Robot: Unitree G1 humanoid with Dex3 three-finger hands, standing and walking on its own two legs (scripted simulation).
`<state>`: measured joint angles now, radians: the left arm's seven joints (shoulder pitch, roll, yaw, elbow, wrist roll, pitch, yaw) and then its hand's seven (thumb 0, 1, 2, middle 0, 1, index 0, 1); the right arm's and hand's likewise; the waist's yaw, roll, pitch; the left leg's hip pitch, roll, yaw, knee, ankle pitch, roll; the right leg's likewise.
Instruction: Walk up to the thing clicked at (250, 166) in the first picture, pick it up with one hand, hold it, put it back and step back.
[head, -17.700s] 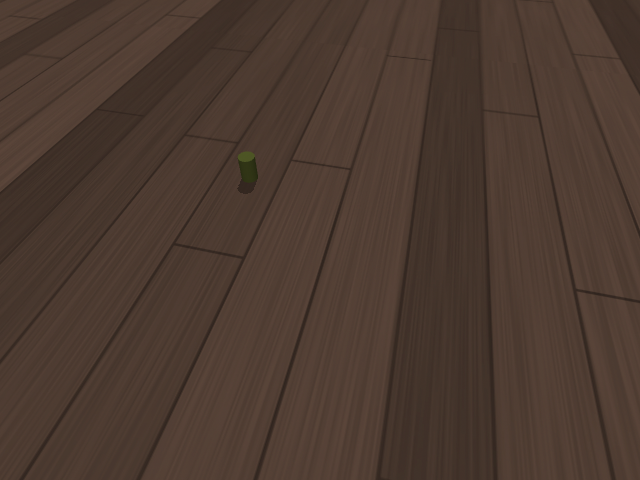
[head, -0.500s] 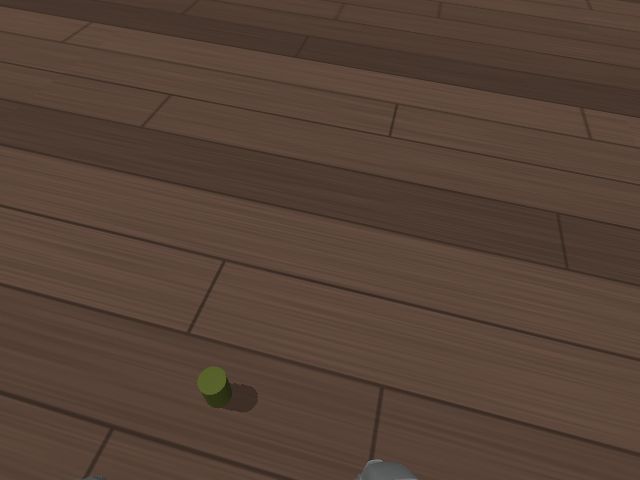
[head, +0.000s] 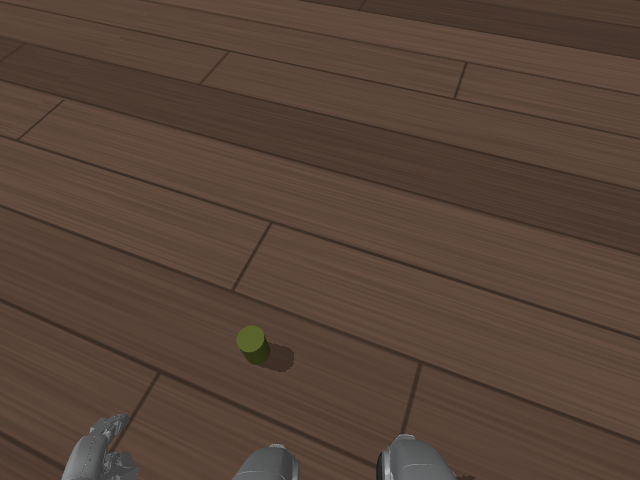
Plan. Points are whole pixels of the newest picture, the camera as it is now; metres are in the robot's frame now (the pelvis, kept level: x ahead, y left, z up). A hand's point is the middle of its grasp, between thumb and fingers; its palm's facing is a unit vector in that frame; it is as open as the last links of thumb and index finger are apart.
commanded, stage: walk up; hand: left
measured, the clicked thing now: (254, 345) +0.50 +0.23 -0.68
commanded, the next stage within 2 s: stand in 1.12 s
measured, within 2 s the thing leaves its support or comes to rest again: neither
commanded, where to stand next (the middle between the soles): +0.11 +0.00 m, yaw -2 degrees
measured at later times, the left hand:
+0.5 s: hand out of the picture +0.05 +0.27 -0.13, palm faces -0.09 -0.92 -0.39, open 7.3 cm
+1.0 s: hand out of the picture +0.08 +0.25 -0.10, palm faces +0.04 -0.86 -0.51, open 7.3 cm
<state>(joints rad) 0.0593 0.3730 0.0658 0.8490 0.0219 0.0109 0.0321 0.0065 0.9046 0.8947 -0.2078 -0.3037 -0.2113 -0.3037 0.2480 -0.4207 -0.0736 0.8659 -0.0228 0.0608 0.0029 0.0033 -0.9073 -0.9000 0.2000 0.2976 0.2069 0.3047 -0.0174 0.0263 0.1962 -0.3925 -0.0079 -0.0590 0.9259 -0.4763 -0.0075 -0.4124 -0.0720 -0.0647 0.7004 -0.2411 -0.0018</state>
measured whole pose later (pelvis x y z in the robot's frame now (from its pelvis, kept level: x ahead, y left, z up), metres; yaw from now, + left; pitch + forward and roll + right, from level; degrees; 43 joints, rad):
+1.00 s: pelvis +0.00 -0.04 +0.01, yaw +2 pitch -3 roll +1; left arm 0.22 0.38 0.06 0.86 0.02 -0.05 0.04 0.01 0.90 0.89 -0.21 -0.30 -0.21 -0.30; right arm 0.29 -0.43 -0.07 0.91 -0.02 0.08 0.03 0.01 -0.91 -0.90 0.20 0.30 0.21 0.30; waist 0.00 0.10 0.14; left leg -0.40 0.00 -0.13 0.91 -0.41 -0.01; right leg -0.30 -0.06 -0.10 0.64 -0.30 -0.03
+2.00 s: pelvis -0.01 -0.02 +0.03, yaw +2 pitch -2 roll +0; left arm 0.09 0.36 0.00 1.11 0.00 -0.02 -0.01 0.01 0.91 0.90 -0.20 -0.30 -0.21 -0.30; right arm 0.15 -0.36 -0.02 1.16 -0.01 -0.01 0.02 0.01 -0.91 -0.90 0.20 0.30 0.21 0.30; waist -0.02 -0.03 0.07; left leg -0.14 0.03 0.00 0.34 -0.16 -0.03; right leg -0.16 -0.01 0.00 0.37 -0.17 0.00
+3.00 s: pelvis +0.01 -0.02 +0.04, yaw +2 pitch -2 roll +0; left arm 0.10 0.35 0.00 1.13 0.01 -0.01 0.00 0.01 0.91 0.90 -0.20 -0.30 -0.21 -0.30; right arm 0.09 -0.35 0.00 1.15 -0.01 0.00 0.01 0.00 -0.91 -0.90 0.20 0.30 0.21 0.30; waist -0.01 0.00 0.05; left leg -0.11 0.03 -0.01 0.31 -0.17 -0.03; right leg -0.11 -0.01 -0.01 0.33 -0.18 0.00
